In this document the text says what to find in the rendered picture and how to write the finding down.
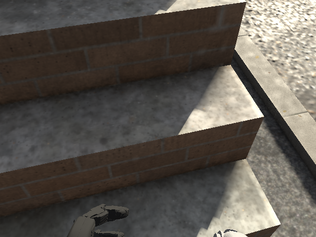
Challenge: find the left robot hand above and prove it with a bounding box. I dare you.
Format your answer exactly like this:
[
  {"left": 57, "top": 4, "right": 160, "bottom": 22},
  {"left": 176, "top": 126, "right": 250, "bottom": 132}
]
[{"left": 67, "top": 203, "right": 129, "bottom": 237}]

